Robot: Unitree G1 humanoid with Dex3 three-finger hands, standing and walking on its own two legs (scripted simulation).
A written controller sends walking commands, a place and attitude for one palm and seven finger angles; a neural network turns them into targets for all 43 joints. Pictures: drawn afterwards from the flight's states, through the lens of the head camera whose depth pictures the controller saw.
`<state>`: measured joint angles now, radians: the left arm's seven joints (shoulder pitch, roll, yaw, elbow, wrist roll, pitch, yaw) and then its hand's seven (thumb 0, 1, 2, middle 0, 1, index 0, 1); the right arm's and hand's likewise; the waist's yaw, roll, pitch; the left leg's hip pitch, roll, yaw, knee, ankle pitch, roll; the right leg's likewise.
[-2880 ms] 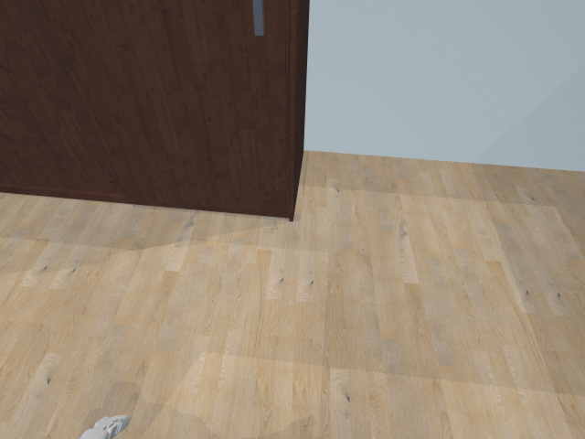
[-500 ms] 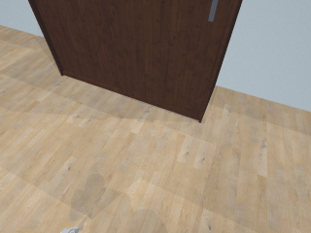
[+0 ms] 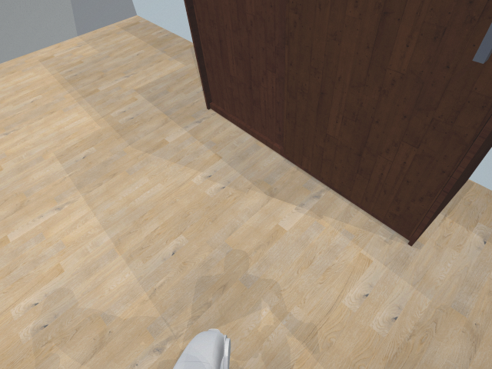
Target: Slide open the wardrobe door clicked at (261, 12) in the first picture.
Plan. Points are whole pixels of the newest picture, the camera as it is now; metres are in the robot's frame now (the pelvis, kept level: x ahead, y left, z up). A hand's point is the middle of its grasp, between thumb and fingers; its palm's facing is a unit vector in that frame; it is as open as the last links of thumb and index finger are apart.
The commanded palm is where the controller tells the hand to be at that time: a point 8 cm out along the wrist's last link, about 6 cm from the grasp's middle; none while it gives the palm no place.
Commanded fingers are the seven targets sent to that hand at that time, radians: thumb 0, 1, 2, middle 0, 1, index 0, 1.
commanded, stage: walk to a spot facing it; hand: right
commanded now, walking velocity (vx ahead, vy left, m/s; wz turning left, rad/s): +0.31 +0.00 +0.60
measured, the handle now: out of the picture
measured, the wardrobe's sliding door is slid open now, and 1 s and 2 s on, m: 0.00 0.00 0.00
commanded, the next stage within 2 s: turn to face it in 0.96 s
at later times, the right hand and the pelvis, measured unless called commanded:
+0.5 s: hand (347, 293) +0.31 -0.17 -0.16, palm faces -0.22 +0.94 -0.26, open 7.3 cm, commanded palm none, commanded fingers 0.00 -0.90 -0.90 0.20 0.30 0.20 0.30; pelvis +0.23 +0.02 +0.00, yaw +17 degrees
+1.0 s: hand (306, 186) +0.60 -0.11 -0.16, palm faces -0.49 +0.85 -0.21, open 7.4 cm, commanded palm none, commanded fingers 0.00 -0.90 -0.90 0.20 0.30 0.20 0.30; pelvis +0.41 +0.02 +0.00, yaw +35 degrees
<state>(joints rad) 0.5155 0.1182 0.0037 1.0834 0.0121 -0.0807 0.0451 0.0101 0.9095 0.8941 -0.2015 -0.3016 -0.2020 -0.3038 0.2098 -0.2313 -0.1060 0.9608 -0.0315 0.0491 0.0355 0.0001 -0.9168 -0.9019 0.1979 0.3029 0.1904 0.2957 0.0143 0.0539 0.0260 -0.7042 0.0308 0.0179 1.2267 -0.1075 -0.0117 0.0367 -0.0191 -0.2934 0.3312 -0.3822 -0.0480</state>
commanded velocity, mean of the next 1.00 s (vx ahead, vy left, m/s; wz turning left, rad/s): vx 0.17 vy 0.00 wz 0.58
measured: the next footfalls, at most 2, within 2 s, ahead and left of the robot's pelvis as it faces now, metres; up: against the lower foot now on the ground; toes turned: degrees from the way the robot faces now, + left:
left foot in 0.22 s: +0.19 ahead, +0.07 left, +0.00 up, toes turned +16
right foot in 0.68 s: +0.51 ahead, -0.07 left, +0.00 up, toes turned +15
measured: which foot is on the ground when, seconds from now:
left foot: up 0.00-0.20, down 0.22-0.68, up 0.70-1.00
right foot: down 0.00-0.20, up 0.22-0.66, down 0.68-1.00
